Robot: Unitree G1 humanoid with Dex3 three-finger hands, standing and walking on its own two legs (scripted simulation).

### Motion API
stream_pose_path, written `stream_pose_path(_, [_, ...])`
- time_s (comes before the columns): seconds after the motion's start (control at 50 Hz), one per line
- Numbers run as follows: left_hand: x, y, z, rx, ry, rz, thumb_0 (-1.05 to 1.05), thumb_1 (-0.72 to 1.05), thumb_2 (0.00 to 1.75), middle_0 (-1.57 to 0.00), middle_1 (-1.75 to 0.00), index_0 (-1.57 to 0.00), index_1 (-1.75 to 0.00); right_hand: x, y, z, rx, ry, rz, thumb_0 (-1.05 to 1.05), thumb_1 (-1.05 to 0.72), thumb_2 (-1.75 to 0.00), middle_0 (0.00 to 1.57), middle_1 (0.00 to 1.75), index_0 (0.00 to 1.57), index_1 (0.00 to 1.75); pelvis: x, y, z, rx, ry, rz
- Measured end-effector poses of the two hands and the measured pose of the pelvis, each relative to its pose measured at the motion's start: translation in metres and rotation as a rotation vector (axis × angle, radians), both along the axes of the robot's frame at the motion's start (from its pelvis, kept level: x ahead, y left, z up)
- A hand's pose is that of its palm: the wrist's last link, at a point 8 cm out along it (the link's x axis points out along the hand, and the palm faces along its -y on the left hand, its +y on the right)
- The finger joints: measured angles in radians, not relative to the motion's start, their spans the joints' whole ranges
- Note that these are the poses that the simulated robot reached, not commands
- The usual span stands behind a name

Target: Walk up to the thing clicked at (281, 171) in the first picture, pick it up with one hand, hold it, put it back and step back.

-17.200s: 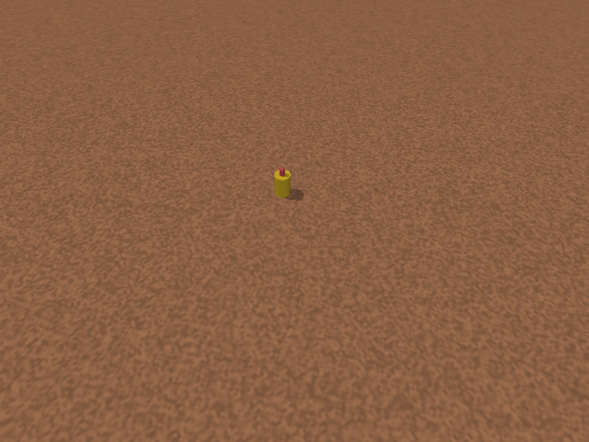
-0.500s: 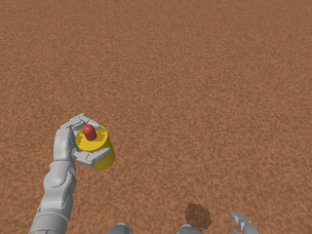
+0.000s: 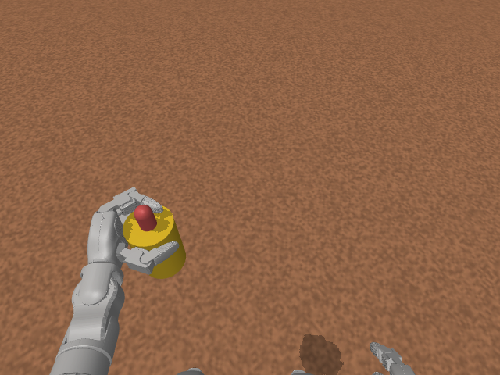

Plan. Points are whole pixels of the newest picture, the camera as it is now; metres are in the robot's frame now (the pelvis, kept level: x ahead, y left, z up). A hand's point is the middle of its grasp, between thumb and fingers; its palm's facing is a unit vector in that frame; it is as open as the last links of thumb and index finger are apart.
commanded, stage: hold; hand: left
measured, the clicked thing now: (154, 236) +0.33 +0.16 +0.01
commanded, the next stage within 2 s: none
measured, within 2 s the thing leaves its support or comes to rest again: neither
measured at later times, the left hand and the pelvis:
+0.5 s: hand (144, 231) +0.32 +0.17 +0.05, palm faces +0.10 -0.99 -0.03, open 8.6 cm; pelvis -0.01 +0.00 +0.01, yaw +0 degrees
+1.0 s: hand (143, 230) +0.32 +0.17 +0.05, palm faces +0.11 -0.99 -0.03, open 8.6 cm; pelvis -0.01 +0.00 +0.01, yaw +0 degrees
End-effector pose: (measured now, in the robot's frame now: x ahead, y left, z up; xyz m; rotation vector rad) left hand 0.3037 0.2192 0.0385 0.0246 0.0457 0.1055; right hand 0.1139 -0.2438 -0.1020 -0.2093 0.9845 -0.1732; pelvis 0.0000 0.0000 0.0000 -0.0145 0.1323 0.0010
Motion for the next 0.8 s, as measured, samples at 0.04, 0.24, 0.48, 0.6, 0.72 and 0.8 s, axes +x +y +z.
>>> stream_pose_path(0.04, [-0.001,0.0,0.002,0.002,-0.002,-0.002,-0.02,-0.39,0.99,-0.66,-0.94,-0.98,-1.12,0.001,0.001,0.002,0.001,-0.007,0.001,0.01,-0.93,-0.9,0.2,0.3,0.2,0.3,0.0,0.001,0.001,0.0,-0.006,0.0])
stream_pose_path(0.24, [-0.005,0.003,0.011,0.006,-0.019,-0.002,-0.02,-0.39,0.99,-0.66,-0.94,-0.98,-1.12,0.003,0.005,0.007,0.011,-0.027,0.011,0.01,-0.93,-0.9,0.2,0.3,0.2,0.3,-0.003,0.002,0.005,0.0,-0.029,0.001])
stream_pose_path(0.48, [-0.008,0.001,0.014,0.006,-0.022,-0.009,-0.02,-0.39,0.99,-0.66,-0.94,-0.98,-1.12,-0.003,0.006,0.008,0.014,-0.024,0.011,0.01,-0.93,-0.9,0.2,0.3,0.2,0.3,-0.007,0.003,0.007,0.001,-0.04,0.001])
stream_pose_path(0.6, [-0.008,0.001,0.015,0.004,-0.022,-0.005,-0.02,-0.39,0.99,-0.66,-0.94,-0.98,-1.12,-0.006,0.006,0.008,0.015,-0.023,0.008,0.01,-0.92,-0.9,0.2,0.3,0.2,0.3,-0.007,0.003,0.008,0.001,-0.043,0.0])
stream_pose_path(0.72, [-0.008,0.001,0.015,0.004,-0.022,-0.004,-0.02,-0.39,0.99,-0.66,-0.94,-0.98,-1.12,-0.009,0.006,0.008,0.014,-0.017,0.006,0.01,-0.92,-0.9,0.2,0.3,0.2,0.3,-0.008,0.003,0.008,0.001,-0.043,0.0])
stream_pose_path(0.8, [-0.009,0.0,0.015,0.005,-0.025,-0.007,-0.02,-0.39,0.99,-0.66,-0.94,-0.98,-1.12,-0.01,0.005,0.008,0.015,-0.014,0.007,0.01,-0.92,-0.9,0.2,0.3,0.2,0.3,-0.008,0.003,0.008,0.001,-0.044,0.0])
